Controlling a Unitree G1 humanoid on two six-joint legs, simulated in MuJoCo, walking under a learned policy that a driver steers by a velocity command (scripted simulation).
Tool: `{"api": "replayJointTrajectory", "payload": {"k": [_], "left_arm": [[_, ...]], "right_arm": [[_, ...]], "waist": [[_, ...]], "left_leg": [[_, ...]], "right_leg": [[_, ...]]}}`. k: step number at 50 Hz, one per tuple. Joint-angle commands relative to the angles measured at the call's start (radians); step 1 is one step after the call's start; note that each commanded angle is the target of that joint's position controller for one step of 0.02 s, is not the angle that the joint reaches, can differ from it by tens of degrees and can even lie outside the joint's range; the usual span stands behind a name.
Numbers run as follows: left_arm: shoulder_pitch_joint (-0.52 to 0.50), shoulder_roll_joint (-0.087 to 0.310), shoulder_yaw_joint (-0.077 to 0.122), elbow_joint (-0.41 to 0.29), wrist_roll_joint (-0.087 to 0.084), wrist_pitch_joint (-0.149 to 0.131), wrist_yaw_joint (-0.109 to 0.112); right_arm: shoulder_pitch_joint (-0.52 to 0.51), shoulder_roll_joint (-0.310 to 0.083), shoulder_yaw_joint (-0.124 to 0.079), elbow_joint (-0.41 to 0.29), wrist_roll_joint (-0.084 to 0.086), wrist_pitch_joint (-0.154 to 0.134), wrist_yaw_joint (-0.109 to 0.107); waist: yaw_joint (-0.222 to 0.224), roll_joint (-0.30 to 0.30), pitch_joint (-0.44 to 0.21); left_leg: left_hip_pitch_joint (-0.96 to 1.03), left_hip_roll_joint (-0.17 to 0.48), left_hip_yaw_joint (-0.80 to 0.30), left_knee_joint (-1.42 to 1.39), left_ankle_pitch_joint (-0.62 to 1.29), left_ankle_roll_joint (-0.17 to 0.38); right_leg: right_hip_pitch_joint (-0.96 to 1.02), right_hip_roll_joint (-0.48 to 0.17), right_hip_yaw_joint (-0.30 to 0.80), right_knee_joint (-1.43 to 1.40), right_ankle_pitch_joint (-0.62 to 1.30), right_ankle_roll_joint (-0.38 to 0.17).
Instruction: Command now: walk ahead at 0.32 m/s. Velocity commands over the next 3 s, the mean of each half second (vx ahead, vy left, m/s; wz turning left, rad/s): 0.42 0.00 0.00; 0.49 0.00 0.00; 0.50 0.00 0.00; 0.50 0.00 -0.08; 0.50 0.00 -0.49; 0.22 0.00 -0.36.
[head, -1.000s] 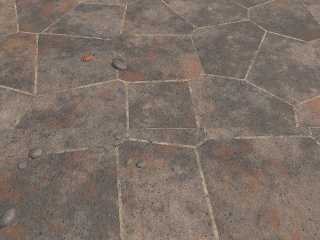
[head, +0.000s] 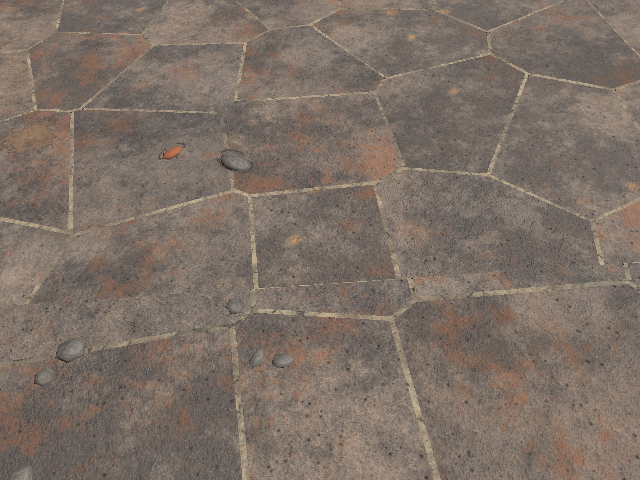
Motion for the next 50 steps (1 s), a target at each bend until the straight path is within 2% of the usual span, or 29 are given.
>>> {"api": "replayJointTrajectory", "payload": {"k": [1,2,3,5,7,9,12,15,18,20,21,22,23,24,25,26,27,28,29,31,33,35,40,43,45,47,48,49,50], "left_arm": [[0.338,0.272,0.062,0.058,0.010,-0.026,-0.020],[0.270,0.209,0.040,0.040,0.025,-0.040,-0.024],[0.199,0.151,0.026,0.010,0.017,-0.049,-0.023],[0.141,0.123,0.015,-0.019,0.010,-0.049,-0.027],[0.180,0.074,-0.001,-0.016,0.019,-0.036,-0.023],[0.219,0.088,-0.002,-0.013,0.022,-0.024,-0.009],[0.216,0.124,0.001,-0.032,0.026,-0.012,0.008],[0.254,0.145,0.008,-0.029,0.018,-0.011,0.014],[0.257,0.150,0.018,-0.025,0.005,-0.007,0.017],[0.229,0.170,0.029,-0.037,0.008,0.000,0.017],[0.213,0.182,0.035,-0.044,0.014,0.008,0.017],[0.198,0.174,0.033,-0.054,0.021,0.018,0.016],[0.191,0.156,0.022,-0.076,0.032,0.020,0.015],[0.320,0.004,-0.017,-0.093,0.029,0.002,0.002],[0.281,0.045,-0.010,-0.081,0.008,-0.031,-0.007],[0.176,0.124,0.015,-0.124,-0.026,-0.050,-0.011],[0.110,0.139,0.018,-0.141,-0.031,-0.059,-0.006],[0.086,0.131,0.026,-0.144,-0.021,-0.056,0.003],[0.104,0.117,0.032,-0.138,-0.010,-0.043,0.009],[0.134,0.070,0.029,-0.137,-0.002,-0.017,0.012],[0.077,0.078,0.034,-0.168,0.006,-0.005,0.015],[-0.026,0.088,0.038,-0.210,0.015,-0.006,0.016],[-0.219,0.056,0.021,-0.267,0.012,-0.020,-0.005],[-0.297,0.062,0.017,-0.301,0.003,-0.023,-0.022],[-0.315,0.080,0.020,-0.322,0.002,-0.028,-0.033],[-0.255,0.114,0.033,-0.316,0.000,-0.031,-0.041],[-0.158,0.142,0.050,-0.291,0.001,-0.031,-0.041],[0.015,0.190,0.076,-0.239,0.002,-0.030,-0.036],[0.186,0.275,0.096,-0.210,0.014,-0.024,-0.026]], "right_arm": [[-0.189,-0.044,-0.002,-0.156,-0.003,-0.044,-0.003],[-0.177,-0.089,-0.013,-0.149,0.018,-0.058,-0.002],[-0.154,-0.093,-0.015,-0.136,0.029,-0.069,0.008],[-0.160,-0.102,-0.025,-0.118,0.010,-0.084,0.019],[-0.196,-0.095,-0.031,-0.124,-0.004,-0.086,0.034],[-0.237,-0.055,-0.023,-0.138,-0.006,-0.078,0.044],[-0.373,-0.014,-0.004,-0.192,-0.004,-0.074,0.048],[-0.460,-0.022,0.002,-0.223,0.003,-0.074,0.057],[-0.495,-0.048,-0.001,-0.248,0.007,-0.080,0.070],[-0.440,-0.087,-0.018,-0.241,0.004,-0.084,0.073],[-0.355,-0.117,-0.034,-0.220,0.003,-0.083,0.070],[-0.190,-0.154,-0.058,-0.168,0.007,-0.079,0.062],[-0.006,-0.198,-0.076,-0.121,0.001,-0.072,0.051],[0.106,-0.281,-0.094,-0.089,-0.022,-0.067,0.050],[0.072,-0.199,-0.067,-0.086,-0.017,-0.068,0.055],[-0.033,-0.148,-0.050,-0.095,-0.012,-0.074,0.056],[-0.125,-0.117,-0.041,-0.113,-0.012,-0.081,0.059],[-0.179,-0.090,-0.033,-0.119,-0.023,-0.088,0.065],[-0.206,-0.063,-0.025,-0.117,-0.032,-0.094,0.069],[-0.197,-0.059,-0.023,-0.096,-0.030,-0.098,0.072],[-0.157,-0.086,-0.027,-0.071,-0.028,-0.102,0.061],[-0.113,-0.114,-0.032,-0.055,-0.029,-0.100,0.042],[-0.008,-0.141,-0.036,-0.026,-0.018,-0.086,0.020],[0.057,-0.145,-0.039,0.004,-0.007,-0.071,0.017],[0.069,-0.154,-0.044,0.013,-0.005,-0.057,0.014],[0.050,-0.167,-0.050,0.008,-0.005,-0.042,0.013],[0.029,-0.164,-0.049,0.003,-0.007,-0.034,0.013],[0.029,-0.136,-0.038,-0.005,-0.013,-0.029,0.013],[0.063,-0.093,-0.018,-0.030,-0.037,-0.031,0.012]], "waist": [[0.139,-0.364,0.043],[0.096,-0.240,0.088],[0.062,-0.166,0.146],[0.041,-0.123,0.149],[0.050,-0.138,0.113],[0.058,-0.130,0.097],[0.077,-0.110,0.129],[0.092,-0.130,0.159],[0.064,-0.129,0.169],[0.010,-0.143,0.106],[-0.041,-0.162,0.037],[-0.122,-0.157,-0.065],[-0.194,-0.115,-0.184],[-0.127,0.162,-0.360],[-0.138,0.175,-0.362],[-0.107,0.145,-0.165],[-0.073,0.053,-0.070],[-0.037,0.004,-0.020],[0.001,0.018,-0.005],[0.030,0.041,0.008],[0.032,0.036,0.048],[0.009,0.017,0.076],[-0.056,0.008,0.087],[-0.078,0.006,0.103],[-0.066,0.013,0.099],[-0.022,0.037,0.059],[0.037,0.046,-0.001],[0.109,0.027,-0.113],[0.140,-0.129,-0.272]], "left_leg": [[-0.553,-0.078,0.059,0.349,-0.154,0.007],[-0.619,-0.026,-0.035,0.533,-0.182,0.019],[-0.671,0.021,-0.059,0.595,-0.078,0.039],[-0.690,0.080,-0.019,0.559,0.089,0.052],[-0.631,0.100,0.024,0.488,0.180,0.036],[-0.620,0.094,0.062,0.418,0.228,0.006],[-0.551,0.069,0.098,0.202,0.326,-0.022],[-0.465,0.039,0.121,0.064,0.403,-0.018],[-0.448,0.038,0.094,-0.010,0.403,0.021],[-0.346,0.008,0.104,-0.024,0.361,0.055],[-0.228,-0.023,0.124,-0.013,0.335,0.076],[-0.023,-0.050,0.141,-0.020,0.337,0.105],[0.283,0.065,0.012,0.008,0.300,0.154],[0.622,0.339,-0.500,-0.097,0.012,0.325],[0.578,0.377,-0.734,-0.278,-0.084,0.331],[0.416,0.344,-0.582,-0.301,-0.066,0.274],[0.247,0.308,-0.432,-0.325,0.052,0.244],[0.111,0.270,-0.321,-0.349,0.169,0.226],[0.022,0.227,-0.233,-0.377,0.234,0.207],[-0.069,0.202,-0.161,-0.420,0.274,0.220],[-0.104,0.196,-0.115,-0.457,0.292,0.235],[-0.073,0.199,-0.099,-0.473,0.314,0.238],[-0.015,0.164,-0.007,-0.461,0.368,0.192],[0.099,0.208,-0.016,-0.419,0.379,0.189],[0.184,0.247,-0.030,-0.372,0.431,0.176],[0.230,0.259,-0.028,-0.289,0.588,0.154],[0.224,0.229,0.002,-0.164,0.756,0.136],[0.145,0.170,0.045,0.048,0.788,0.106],[-0.068,0.092,0.096,0.393,0.454,0.067]], "right_leg": [[0.385,-0.361,0.672,-0.394,-0.174,-0.186],[0.333,-0.411,0.761,-0.418,-0.240,-0.228],[0.313,-0.378,0.654,-0.412,-0.215,-0.203],[0.324,-0.298,0.453,-0.419,-0.036,-0.136],[0.324,-0.231,0.297,-0.420,0.218,-0.103],[0.325,-0.211,0.220,-0.418,0.386,-0.114],[0.231,-0.188,0.151,-0.454,0.410,-0.117],[0.192,-0.201,0.126,-0.487,0.387,-0.125],[0.272,-0.246,0.113,-0.457,0.466,-0.114],[0.331,-0.263,0.094,-0.360,0.727,-0.093],[0.342,-0.258,0.078,-0.252,0.917,-0.081],[0.300,-0.219,0.049,-0.063,1.013,-0.057],[0.092,-0.182,0.041,0.201,0.815,-0.032],[-0.285,0.017,0.028,0.617,0.181,0.035],[-0.398,0.044,0.174,0.775,-0.214,0.016],[-0.490,-0.016,0.163,0.827,-0.162,-0.005],[-0.463,-0.073,0.137,0.790,-0.065,-0.015],[-0.418,-0.110,0.121,0.728,0.003,-0.011],[-0.348,-0.143,0.127,0.680,0.044,-0.010],[-0.291,-0.159,0.114,0.624,0.056,0.003],[-0.341,-0.170,0.101,0.545,0.110,0.024],[-0.429,-0.177,0.097,0.417,0.219,0.047],[-0.380,-0.115,0.036,0.081,0.454,0.054],[-0.407,-0.099,0.044,0.005,0.427,0.041],[-0.415,-0.092,0.051,-0.028,0.353,0.017],[-0.319,-0.063,0.030,-0.051,0.270,-0.012],[-0.180,-0.029,-0.002,-0.071,0.260,-0.036],[0.062,-0.027,0.000,-0.063,0.276,-0.069],[0.358,-0.244,0.266,-0.051,0.275,-0.139]]}}
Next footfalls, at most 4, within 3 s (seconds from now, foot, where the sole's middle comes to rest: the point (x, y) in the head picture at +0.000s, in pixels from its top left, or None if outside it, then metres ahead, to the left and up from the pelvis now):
0.46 left None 0.39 0.12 -0.77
0.98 right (401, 410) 0.69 -0.11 -0.77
1.52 left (303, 312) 0.97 0.11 -0.77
2.18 right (403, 241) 1.33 -0.18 -0.90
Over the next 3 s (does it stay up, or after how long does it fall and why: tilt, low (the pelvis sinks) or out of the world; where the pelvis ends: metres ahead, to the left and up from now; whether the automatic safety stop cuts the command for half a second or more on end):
stays up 1.52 -0.14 -0.13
